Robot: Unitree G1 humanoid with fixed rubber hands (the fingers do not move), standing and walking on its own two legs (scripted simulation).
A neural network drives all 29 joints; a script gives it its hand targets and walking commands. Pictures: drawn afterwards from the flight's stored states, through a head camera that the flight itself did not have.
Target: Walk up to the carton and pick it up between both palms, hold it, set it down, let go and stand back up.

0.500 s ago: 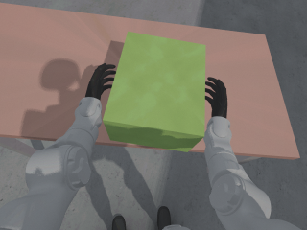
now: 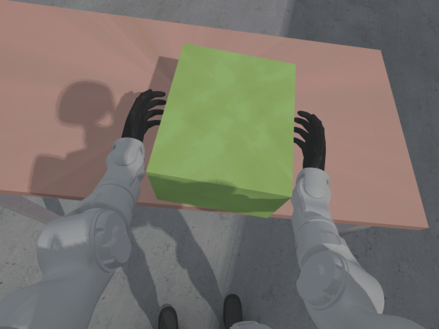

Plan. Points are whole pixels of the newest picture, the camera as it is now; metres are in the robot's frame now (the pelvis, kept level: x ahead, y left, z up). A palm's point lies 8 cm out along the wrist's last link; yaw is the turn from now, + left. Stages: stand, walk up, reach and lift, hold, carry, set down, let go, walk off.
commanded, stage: set down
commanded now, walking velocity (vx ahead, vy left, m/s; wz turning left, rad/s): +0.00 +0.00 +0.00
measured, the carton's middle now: (226, 132) +0.49 -0.07 -0.04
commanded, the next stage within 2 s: none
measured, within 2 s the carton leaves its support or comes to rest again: neither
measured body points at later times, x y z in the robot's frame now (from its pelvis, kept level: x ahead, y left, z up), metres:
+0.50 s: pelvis +0.00 +0.00 +0.00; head +0.16 +0.02 +0.42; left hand +0.49 +0.11 -0.01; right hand +0.41 -0.22 +0.00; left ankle -0.01 +0.12 -0.74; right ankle +0.01 -0.12 -0.74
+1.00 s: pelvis +0.01 +0.01 -0.02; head +0.16 +0.02 +0.40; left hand +0.51 +0.10 -0.02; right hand +0.42 -0.22 -0.03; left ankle -0.01 +0.12 -0.74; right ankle +0.01 -0.12 -0.74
